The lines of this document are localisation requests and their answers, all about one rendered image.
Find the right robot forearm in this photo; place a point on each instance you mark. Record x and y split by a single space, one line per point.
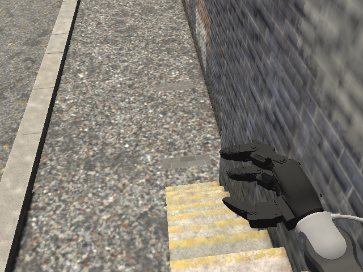
327 247

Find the right robot hand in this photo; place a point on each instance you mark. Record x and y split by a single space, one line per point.
296 196

